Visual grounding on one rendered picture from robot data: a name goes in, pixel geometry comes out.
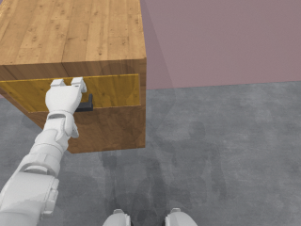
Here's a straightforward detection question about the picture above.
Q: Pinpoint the robot left thigh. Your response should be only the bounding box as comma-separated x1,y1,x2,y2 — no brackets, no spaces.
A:
103,213,131,226

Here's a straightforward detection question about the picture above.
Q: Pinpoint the cabinet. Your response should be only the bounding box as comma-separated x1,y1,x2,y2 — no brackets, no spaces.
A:
0,0,147,153

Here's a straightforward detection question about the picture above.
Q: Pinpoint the robot left forearm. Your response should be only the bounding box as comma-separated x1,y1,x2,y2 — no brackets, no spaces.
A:
0,110,74,209

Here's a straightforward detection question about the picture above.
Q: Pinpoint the left robot upper arm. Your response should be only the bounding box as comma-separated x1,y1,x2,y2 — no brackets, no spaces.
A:
0,171,59,226

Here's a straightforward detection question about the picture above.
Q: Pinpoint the left robot hand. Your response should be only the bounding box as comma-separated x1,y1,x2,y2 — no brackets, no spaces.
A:
45,77,87,138

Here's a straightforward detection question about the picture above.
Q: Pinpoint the right robot shin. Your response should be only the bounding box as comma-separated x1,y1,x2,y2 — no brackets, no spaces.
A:
170,208,181,214

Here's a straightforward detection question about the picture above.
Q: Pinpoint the drawer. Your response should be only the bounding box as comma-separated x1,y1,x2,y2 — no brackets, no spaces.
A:
0,73,140,112

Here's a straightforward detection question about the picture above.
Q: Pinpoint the handle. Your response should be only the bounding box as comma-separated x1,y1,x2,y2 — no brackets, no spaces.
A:
74,93,93,112

